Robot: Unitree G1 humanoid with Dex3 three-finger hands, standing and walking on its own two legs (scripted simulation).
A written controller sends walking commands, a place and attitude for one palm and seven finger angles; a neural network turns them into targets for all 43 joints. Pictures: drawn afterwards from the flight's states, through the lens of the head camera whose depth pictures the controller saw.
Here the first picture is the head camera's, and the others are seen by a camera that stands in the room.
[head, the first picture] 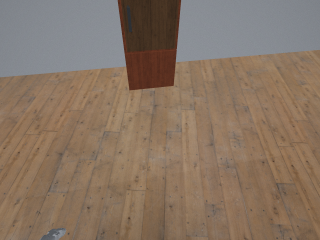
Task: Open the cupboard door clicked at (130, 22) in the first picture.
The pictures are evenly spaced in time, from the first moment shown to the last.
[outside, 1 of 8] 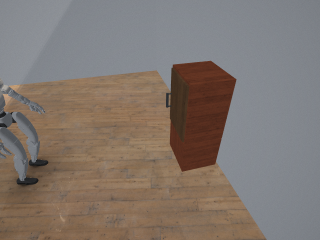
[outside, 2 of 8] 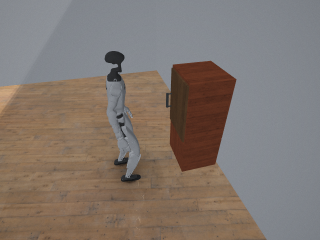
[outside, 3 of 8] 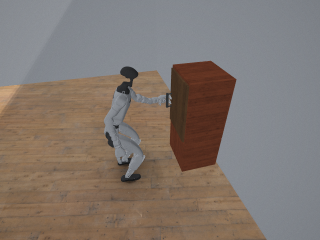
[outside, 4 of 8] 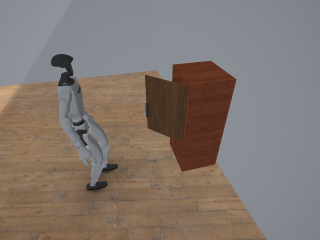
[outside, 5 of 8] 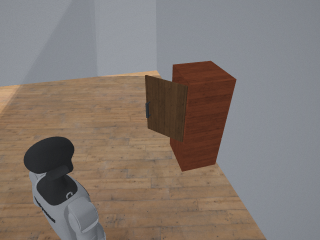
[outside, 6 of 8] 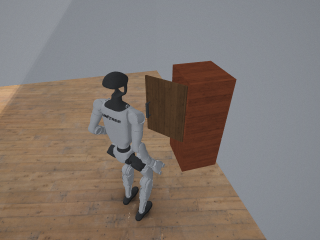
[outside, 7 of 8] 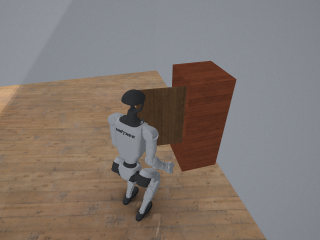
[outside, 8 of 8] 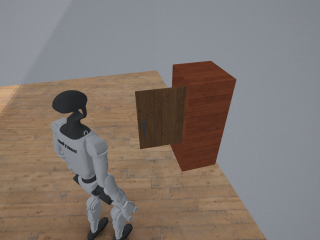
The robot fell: no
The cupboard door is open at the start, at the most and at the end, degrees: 0 88 88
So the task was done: yes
